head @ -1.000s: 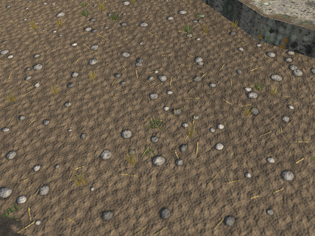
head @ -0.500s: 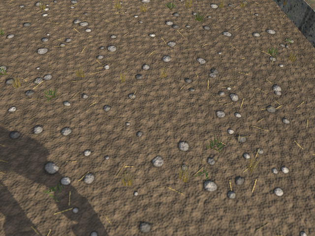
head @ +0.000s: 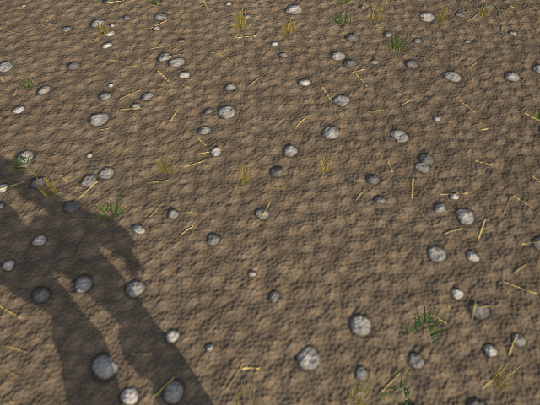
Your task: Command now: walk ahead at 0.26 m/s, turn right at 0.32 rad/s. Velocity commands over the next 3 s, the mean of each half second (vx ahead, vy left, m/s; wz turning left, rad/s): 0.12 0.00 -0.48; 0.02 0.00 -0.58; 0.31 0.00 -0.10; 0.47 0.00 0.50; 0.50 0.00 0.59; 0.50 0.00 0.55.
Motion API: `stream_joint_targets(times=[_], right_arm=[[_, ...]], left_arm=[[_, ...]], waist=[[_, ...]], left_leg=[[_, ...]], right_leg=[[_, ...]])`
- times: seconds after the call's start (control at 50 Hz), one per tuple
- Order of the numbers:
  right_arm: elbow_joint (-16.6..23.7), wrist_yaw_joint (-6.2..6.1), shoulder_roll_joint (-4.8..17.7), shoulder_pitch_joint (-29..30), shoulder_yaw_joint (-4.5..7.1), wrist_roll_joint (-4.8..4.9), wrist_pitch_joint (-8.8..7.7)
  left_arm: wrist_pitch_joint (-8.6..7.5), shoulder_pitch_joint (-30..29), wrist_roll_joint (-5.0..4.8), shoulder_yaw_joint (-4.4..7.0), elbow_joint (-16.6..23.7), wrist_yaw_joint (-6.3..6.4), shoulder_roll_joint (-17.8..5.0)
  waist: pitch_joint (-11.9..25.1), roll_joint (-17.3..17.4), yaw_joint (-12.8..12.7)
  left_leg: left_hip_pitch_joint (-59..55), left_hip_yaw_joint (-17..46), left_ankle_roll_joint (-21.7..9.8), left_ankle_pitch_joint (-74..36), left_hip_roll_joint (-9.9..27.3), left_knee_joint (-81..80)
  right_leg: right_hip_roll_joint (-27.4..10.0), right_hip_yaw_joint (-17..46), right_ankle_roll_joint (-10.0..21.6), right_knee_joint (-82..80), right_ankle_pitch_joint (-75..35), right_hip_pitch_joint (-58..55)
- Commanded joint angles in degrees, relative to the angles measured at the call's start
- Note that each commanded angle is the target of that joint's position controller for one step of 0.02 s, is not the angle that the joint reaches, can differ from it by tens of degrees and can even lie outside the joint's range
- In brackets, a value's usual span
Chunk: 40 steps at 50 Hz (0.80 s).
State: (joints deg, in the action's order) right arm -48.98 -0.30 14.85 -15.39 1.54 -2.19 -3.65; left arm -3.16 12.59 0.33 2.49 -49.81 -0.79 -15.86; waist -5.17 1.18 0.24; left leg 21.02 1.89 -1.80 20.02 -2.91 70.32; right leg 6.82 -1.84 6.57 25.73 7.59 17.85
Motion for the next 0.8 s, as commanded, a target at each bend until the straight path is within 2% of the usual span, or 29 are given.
stream_joint_targets(times=[0.02,0.08,0.18,0.28,0.32,0.34,0.36,0.38,0.4,0.42,0.44,0.46,0.48,0.5,0.52,0.56,0.66,0.72,0.76,0.8], right_arm=[[3.5,0.09,5.1,-4.1,0.89,-0.30,1.03],[4.8,-0.16,4.0,-1.7,0.31,0.10,2.32],[7.5,-0.69,4.6,6.8,0.03,0.77,3.66],[9.4,-1.53,5.7,11.6,-0.11,1.65,3.29],[9.2,-1.86,6.2,9.8,-0.08,2.08,2.64],[8.7,-2.04,6.4,7.7,-0.02,2.18,2.23],[8.0,-2.34,6.6,4.5,0.08,1.76,1.62],[7.7,-2.97,9.2,1.8,0.73,0.99,1.10],[9.4,-3.45,14.1,4.8,1.43,0.90,1.57],[8.5,-2.93,13.2,1.6,1.69,1.86,2.77],[8.9,-2.62,9.9,1.8,0.94,1.97,3.23],[9.5,-2.55,7.3,4.5,0.32,1.93,3.37],[10.3,-2.63,6.7,7.0,0.11,1.35,3.69],[10.4,-2.85,7.2,7.4,0.28,0.99,3.65],[10.3,-2.74,7.5,6.9,0.47,0.63,3.60],[9.9,-2.43,7.9,5.2,0.85,0.54,3.37],[8.8,-2.01,9.4,2.0,1.96,0.42,3.40],[8.9,-1.32,10.5,2.7,2.58,0.15,3.56],[8.7,-0.89,11.4,2.7,3.08,0.00,3.83],[8.5,-0.66,12.3,2.6,3.54,0.29,4.24]], left_arm=[[-1.18,3.9,-0.35,1.28,1.1,0.14,-5.9],[-0.44,4.6,0.10,1.88,1.1,0.25,-8.1],[1.55,8.0,-0.12,2.46,1.3,0.89,-8.4],[3.48,9.0,0.84,3.39,2.2,1.58,-9.2],[4.01,7.1,0.97,3.77,3.2,1.71,-9.6],[4.20,5.2,0.72,3.89,3.9,1.74,-9.7],[4.31,2.9,0.06,3.86,4.7,1.81,-9.4],[4.12,3.1,-0.64,3.29,5.8,1.79,-7.2],[4.02,8.3,-1.02,2.13,6.9,1.82,-2.3],[4.85,10.4,0.49,3.55,5.8,2.35,-7.8],[5.35,9.6,1.41,4.06,4.9,2.32,-9.3],[5.88,7.6,1.35,4.24,4.3,1.86,-9.0],[6.48,6.7,0.94,4.21,4.5,1.29,-8.4],[6.96,5.9,0.82,4.05,4.9,0.61,-7.9],[7.24,5.7,0.48,3.85,4.9,0.15,-7.6],[7.56,4.0,0.01,3.64,5.9,-0.38,-7.4],[8.24,-1.0,0.40,2.77,8.3,-1.14,-6.4],[8.23,-3.0,0.14,1.98,9.7,-1.70,-5.3],[8.01,-3.3,-0.13,1.80,10.4,-1.79,-5.4],[7.59,-2.7,-0.29,1.74,10.9,-1.80,-5.5]], waist=[[7.1,-2.1,1.8],[8.0,-3.2,2.1],[9.3,-5.6,-1.0],[7.2,-7.0,-2.9],[6.7,-7.8,-2.0],[6.3,-8.1,-0.7],[6.1,-7.5,1.5],[8.6,-2.6,1.5],[10.5,11.3,-2.7],[13.6,12.2,-1.2],[11.2,5.6,-1.9],[7.9,2.6,-2.2],[6.8,3.5,-3.0],[6.4,6.5,-2.9],[6.8,7.5,-2.5],[8.0,7.5,-1.6],[7.4,7.9,0.5],[7.3,8.6,0.8],[7.6,9.7,1.0],[8.0,9.8,0.6]], left_leg=[[6.1,1.7,2.3,0.2,3.7,-3.1],[5.7,-0.3,4.2,-2.1,3.3,-10.9],[6.4,-0.4,4.7,-9.7,2.8,-19.7],[7.5,1.7,4.1,-4.2,1.5,-26.8],[4.0,2.8,3.1,-2.2,0.7,-33.1],[0.0,2.9,2.5,-3.4,0.5,-38.9],[-6.5,3.2,1.7,-9.3,1.4,-47.7],[-15.0,8.9,-0.3,-15.0,9.2,-51.9],[-22.7,23.5,-5.7,-36.4,24.3,-52.0],[-21.1,29.2,-13.2,-46.8,28.8,-50.2],[-19.2,24.6,-13.5,-45.1,26.5,-50.3],[-15.7,17.5,-11.6,-40.3,22.0,-50.9],[-14.2,12.5,-9.2,-35.2,18.5,-51.7],[-13.6,9.2,-8.5,-36.1,16.5,-51.7],[-13.5,6.7,-8.4,-37.9,15.3,-51.4],[-14.9,4.8,-9.2,-38.1,15.7,-51.3],[-16.3,3.8,-11.0,-28.6,18.8,-52.4],[-13.1,1.2,-10.4,-23.8,19.2,-52.2],[-11.9,-0.1,-9.8,-23.9,19.6,-51.0],[-11.6,-0.8,-8.8,-24.1,20.3,-48.6]], right_leg=[[-16.6,17.1,10.2,-7.9,-45.6,-9.2],[-14.3,14.4,9.2,-7.5,-48.2,-6.2],[-12.2,16.6,4.2,-5.3,-38.9,-7.5],[-13.5,24.0,5.0,-1.6,-32.8,-11.9],[-13.3,27.4,4.4,0.2,-30.6,-12.3],[-12.3,28.5,3.1,1.3,-27.6,-11.0],[-10.2,28.4,0.9,3.7,-22.7,-7.9],[-7.4,25.4,-2.0,10.0,-11.9,-3.2],[0.8,13.9,-5.0,21.8,19.3,6.5],[3.4,7.2,-5.8,32.4,33.6,9.4],[0.3,7.8,-6.3,38.7,30.1,10.4],[-1.3,7.9,-7.2,40.7,25.4,10.2],[-2.3,7.4,-8.1,41.1,22.1,10.1],[-2.5,6.5,-8.9,41.9,19.7,10.3],[-2.1,5.7,-9.6,42.9,18.2,10.0],[-2.2,5.0,-10.2,41.9,17.0,10.4],[-4.9,3.3,-9.8,32.6,17.3,10.4],[-6.1,1.1,-8.4,24.1,17.9,4.6],[-5.8,-0.8,-7.3,19.4,18.7,0.9],[-5.5,-1.9,-6.1,13.3,17.4,-2.1]])
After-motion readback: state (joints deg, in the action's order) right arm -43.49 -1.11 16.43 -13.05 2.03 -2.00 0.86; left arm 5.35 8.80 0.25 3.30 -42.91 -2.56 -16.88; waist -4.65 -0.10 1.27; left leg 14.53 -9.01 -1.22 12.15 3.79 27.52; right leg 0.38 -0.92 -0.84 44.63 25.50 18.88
